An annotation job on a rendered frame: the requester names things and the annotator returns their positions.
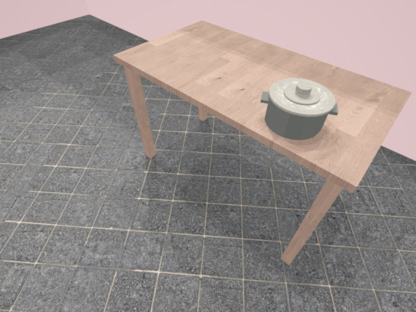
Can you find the lid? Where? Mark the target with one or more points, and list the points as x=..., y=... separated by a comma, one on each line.
x=319, y=102

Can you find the table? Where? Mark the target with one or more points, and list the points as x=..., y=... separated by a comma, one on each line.
x=224, y=73

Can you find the knob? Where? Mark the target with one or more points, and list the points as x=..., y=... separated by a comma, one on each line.
x=303, y=88

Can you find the pot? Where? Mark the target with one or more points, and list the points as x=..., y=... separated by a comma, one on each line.
x=291, y=126

